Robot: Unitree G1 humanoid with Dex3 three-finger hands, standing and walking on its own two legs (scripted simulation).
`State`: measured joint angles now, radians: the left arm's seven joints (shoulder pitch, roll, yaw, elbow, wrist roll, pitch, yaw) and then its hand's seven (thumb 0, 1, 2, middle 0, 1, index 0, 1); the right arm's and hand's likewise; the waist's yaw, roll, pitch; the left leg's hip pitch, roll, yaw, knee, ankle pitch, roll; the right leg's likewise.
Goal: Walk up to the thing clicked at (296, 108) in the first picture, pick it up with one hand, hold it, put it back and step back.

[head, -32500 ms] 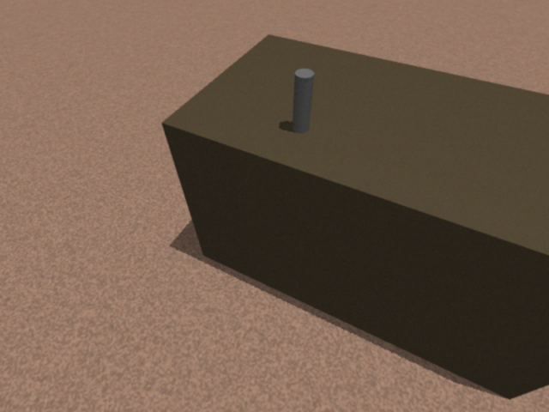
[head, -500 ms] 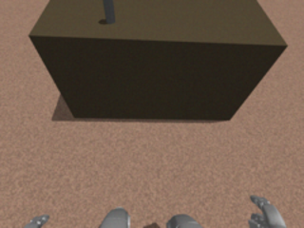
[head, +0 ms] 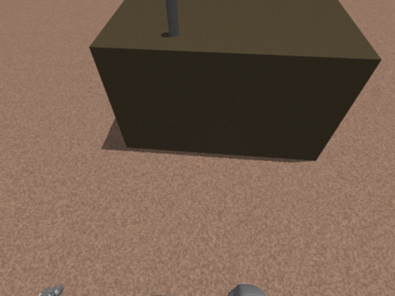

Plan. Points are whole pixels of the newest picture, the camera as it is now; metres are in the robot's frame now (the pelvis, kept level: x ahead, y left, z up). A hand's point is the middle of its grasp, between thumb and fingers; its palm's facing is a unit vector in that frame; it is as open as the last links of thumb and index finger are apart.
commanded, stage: step back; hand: left
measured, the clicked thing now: (172, 16) +1.16 +0.17 +0.02
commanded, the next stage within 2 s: stand in 0.86 s
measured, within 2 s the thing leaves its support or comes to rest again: neither
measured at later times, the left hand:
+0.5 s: hand out of the picture +0.02 +0.28 -0.13, palm faces +0.07 -0.91 -0.41, open 7.3 cm
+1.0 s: hand (76, 282) +0.15 +0.29 -0.13, palm faces +0.01 -0.93 -0.36, open 7.3 cm
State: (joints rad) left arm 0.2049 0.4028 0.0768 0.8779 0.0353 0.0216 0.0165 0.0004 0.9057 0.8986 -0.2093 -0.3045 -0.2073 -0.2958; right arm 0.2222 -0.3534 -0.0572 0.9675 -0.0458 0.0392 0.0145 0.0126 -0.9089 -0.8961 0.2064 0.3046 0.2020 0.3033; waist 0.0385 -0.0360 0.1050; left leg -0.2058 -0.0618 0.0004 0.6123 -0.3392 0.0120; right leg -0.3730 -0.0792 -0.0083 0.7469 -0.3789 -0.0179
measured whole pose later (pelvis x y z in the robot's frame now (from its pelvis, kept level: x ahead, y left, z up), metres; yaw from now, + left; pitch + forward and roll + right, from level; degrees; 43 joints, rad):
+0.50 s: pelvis +0.01 +0.01 +0.01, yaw +3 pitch -2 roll -1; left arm 0.28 0.36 0.07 1.00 0.04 -0.05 0.00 0.00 0.90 0.90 -0.21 -0.30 -0.21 -0.30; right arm 0.22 -0.41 -0.08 0.99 -0.04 0.02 0.03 0.01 -0.91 -0.90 0.20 0.30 0.20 0.30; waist 0.04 0.05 0.07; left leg -0.37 0.04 -0.07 0.70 -0.38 -0.01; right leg -0.21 -0.03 -0.07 0.54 -0.30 0.00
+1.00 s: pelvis +0.05 +0.03 +0.02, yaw +0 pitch -2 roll +0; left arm 0.09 0.35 0.02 1.06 0.00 -0.02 0.00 0.00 0.91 0.90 -0.21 -0.30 -0.21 -0.30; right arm 0.04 -0.34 -0.02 1.06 -0.01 -0.02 0.00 0.01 -0.91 -0.90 0.21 0.30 0.20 0.30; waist 0.01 0.01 0.06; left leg -0.21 0.03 0.02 0.50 -0.25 -0.01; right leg -0.13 -0.03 0.00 0.48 -0.31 0.03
